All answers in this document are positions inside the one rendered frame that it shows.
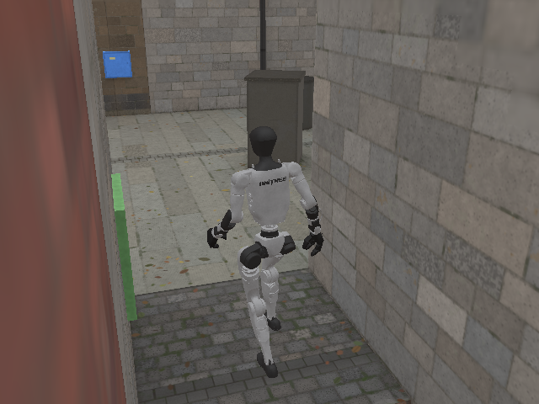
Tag robot left upper arm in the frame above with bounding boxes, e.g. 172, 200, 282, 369
230, 170, 251, 223

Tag robot right upper arm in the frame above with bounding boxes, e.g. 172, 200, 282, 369
283, 162, 317, 210

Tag left robot thigh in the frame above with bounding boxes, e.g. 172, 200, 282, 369
237, 243, 267, 317

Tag robot right forearm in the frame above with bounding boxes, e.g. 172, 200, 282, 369
305, 196, 321, 235

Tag left robot hand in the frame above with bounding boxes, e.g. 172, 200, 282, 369
207, 228, 227, 248

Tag robot left forearm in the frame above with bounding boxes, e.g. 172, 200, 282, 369
211, 210, 236, 239

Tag robot left foot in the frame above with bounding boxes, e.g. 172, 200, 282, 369
257, 352, 278, 378

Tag right robot hand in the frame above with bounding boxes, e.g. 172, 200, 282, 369
302, 232, 324, 256

